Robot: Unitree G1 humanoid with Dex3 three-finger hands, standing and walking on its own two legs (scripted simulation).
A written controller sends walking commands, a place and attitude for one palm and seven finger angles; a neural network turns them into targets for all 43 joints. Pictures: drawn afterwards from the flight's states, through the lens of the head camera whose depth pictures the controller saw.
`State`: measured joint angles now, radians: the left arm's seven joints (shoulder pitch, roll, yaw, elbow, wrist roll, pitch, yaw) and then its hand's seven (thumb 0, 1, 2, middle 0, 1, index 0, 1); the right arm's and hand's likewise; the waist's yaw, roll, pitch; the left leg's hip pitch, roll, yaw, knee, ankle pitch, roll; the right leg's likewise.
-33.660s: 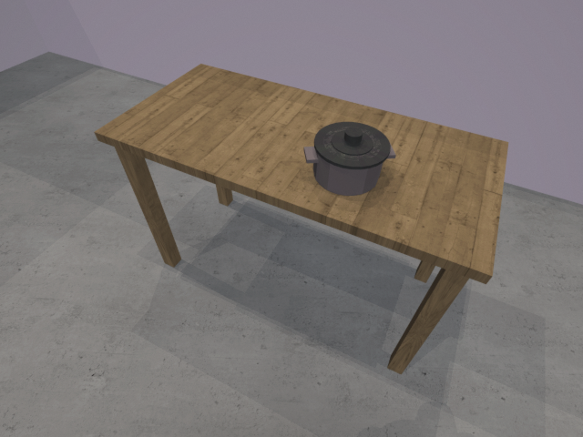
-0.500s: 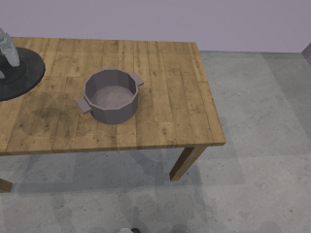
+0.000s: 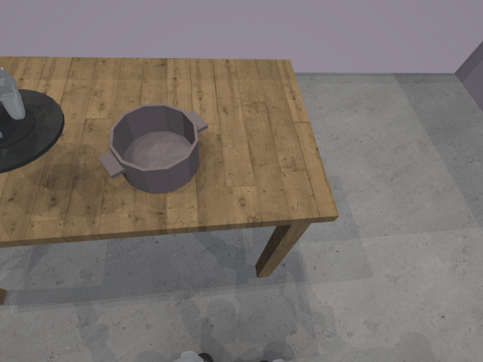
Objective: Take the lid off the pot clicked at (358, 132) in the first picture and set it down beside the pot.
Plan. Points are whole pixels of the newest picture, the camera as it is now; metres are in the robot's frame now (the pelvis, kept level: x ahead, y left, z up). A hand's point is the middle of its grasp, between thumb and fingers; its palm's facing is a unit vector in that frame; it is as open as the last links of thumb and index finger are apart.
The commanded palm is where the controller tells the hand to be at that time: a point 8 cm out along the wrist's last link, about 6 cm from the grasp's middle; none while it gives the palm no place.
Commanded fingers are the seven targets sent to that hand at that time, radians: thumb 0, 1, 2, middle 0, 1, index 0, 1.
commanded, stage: lower the lid onto the table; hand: left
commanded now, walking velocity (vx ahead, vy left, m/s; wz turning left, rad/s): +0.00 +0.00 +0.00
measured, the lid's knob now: out of the picture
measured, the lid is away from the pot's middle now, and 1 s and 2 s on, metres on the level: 0.23 0.24 0.24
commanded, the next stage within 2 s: open the fingers wide in 1.84 s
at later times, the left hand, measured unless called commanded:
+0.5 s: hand out of the picture +0.47 +0.36 +0.08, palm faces -0.48 -0.12 -0.87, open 6.5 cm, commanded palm +0.55 +0.37 +0.15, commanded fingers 0.00 0.87 0.65 -0.91 -1.07 -0.93 -1.04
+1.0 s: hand out of the picture +0.46 +0.36 +0.05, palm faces -0.50 -0.10 -0.86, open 6.5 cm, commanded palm +0.56 +0.37 +0.11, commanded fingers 0.00 0.87 0.65 -0.91 -1.07 -0.93 -1.04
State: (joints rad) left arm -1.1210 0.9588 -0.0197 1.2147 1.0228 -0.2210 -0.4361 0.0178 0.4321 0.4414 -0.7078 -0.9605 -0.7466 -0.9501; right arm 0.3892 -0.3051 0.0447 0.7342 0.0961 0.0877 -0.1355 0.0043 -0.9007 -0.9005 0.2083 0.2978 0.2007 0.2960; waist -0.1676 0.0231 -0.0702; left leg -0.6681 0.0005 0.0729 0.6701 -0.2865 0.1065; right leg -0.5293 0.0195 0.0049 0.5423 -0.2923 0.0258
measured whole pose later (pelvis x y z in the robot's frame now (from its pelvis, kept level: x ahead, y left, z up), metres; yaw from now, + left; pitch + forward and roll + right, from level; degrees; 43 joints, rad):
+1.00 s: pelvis -0.01 +0.00 -0.02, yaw -1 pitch +20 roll -6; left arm -1.06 0.99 0.03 1.24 1.05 -0.29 -0.38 0.02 0.43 0.44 -0.70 -0.96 -0.74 -0.95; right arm 0.37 -0.30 0.06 0.73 0.09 0.12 -0.15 0.00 -0.90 -0.90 0.21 0.30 0.20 0.30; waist -0.19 0.03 -0.09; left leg -0.84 0.02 0.06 0.82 -0.34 0.11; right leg -0.69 0.04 -0.01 0.68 -0.34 0.03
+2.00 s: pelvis -0.03 +0.03 -0.04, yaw -1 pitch +24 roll -8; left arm -1.03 0.91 0.06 1.19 1.09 -0.21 -0.27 0.02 0.44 0.44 -0.70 -0.96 -0.74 -0.95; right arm 0.39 -0.27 0.04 0.68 0.05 0.17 -0.10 0.00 -0.90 -0.90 0.21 0.30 0.20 0.30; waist -0.21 0.05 -0.10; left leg -1.01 0.01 0.04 0.94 -0.35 0.14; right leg -0.85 0.05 -0.01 0.79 -0.37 -0.02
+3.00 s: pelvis -0.02 -0.01 -0.04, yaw +1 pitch +22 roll -6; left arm -0.99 0.96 0.07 1.19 1.05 -0.28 -0.32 0.00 0.07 0.53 -0.34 -0.94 -0.34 -0.94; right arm 0.36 -0.28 0.06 0.68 0.08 0.18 -0.11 0.00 -0.90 -0.90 0.21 0.30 0.20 0.30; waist -0.17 0.04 -0.10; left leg -0.99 0.02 0.01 0.96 -0.37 0.10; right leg -0.84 0.07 0.00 0.84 -0.40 0.02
